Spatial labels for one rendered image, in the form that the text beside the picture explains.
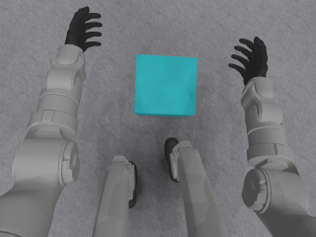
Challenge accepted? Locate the robot left hand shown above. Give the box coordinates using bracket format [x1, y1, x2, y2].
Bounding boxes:
[64, 6, 103, 52]

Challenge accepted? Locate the robot right hand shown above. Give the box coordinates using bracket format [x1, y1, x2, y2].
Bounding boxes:
[228, 37, 269, 86]

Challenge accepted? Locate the robot left forearm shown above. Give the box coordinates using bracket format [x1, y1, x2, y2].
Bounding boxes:
[11, 43, 86, 182]

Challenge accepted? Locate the robot left thigh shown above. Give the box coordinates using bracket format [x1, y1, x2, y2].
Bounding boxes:
[92, 161, 135, 237]

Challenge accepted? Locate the carton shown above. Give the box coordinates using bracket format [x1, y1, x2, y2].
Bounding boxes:
[134, 54, 198, 118]

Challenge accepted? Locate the robot right forearm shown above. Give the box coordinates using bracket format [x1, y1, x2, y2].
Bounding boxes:
[240, 76, 310, 209]

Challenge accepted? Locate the right robot upper arm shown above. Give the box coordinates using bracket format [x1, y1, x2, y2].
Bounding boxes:
[241, 167, 316, 237]

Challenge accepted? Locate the left robot upper arm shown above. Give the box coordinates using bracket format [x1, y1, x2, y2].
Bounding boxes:
[0, 137, 81, 237]

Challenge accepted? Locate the robot left foot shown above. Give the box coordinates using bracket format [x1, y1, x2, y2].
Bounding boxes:
[128, 161, 138, 208]

